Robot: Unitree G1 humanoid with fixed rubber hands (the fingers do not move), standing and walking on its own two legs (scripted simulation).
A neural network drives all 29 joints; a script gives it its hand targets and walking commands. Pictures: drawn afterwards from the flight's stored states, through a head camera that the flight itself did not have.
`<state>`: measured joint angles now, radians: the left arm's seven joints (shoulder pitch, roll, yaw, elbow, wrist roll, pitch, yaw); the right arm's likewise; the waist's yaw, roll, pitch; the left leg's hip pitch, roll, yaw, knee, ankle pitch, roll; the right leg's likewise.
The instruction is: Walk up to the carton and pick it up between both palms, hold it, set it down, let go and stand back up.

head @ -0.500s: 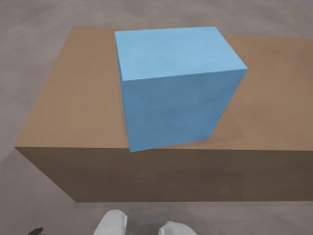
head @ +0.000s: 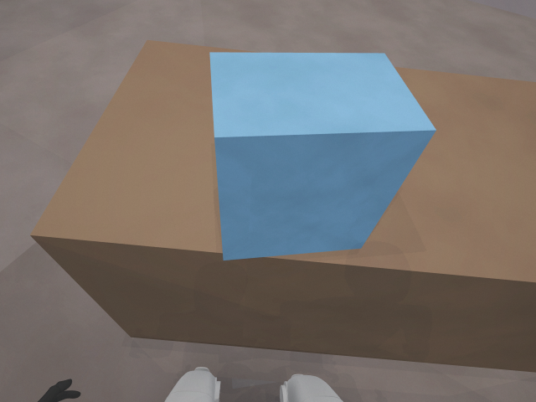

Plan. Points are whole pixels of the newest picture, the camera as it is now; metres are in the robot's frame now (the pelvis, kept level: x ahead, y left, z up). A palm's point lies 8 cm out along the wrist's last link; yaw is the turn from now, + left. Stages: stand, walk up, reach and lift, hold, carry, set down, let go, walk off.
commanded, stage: walk up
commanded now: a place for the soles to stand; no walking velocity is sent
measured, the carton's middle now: (297, 165) +0.45 -0.03 +0.09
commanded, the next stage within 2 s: none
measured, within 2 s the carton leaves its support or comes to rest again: neither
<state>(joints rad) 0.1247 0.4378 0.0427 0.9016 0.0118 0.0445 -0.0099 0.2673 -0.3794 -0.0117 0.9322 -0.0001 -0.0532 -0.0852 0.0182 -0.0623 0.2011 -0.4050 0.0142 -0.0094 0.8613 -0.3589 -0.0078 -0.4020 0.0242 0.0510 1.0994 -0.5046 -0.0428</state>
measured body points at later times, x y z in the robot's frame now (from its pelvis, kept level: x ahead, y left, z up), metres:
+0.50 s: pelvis -0.01 +0.00 -0.01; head +0.01 +0.00 +0.44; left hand +0.08 +0.33 -0.11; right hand +0.06 -0.31 -0.13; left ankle +0.06 +0.13 -0.69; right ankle +0.01 -0.14 -0.69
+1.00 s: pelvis -0.01 +0.01 -0.01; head +0.01 +0.01 +0.44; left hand +0.08 +0.34 -0.11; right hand +0.06 -0.30 -0.13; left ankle +0.06 +0.13 -0.69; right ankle +0.01 -0.14 -0.69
